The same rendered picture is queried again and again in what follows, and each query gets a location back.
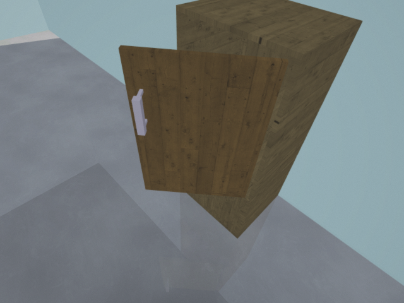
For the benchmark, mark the handle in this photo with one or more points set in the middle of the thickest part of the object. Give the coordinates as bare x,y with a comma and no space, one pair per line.
139,114

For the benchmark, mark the cupboard door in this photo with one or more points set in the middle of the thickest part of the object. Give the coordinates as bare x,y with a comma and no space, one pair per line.
207,114

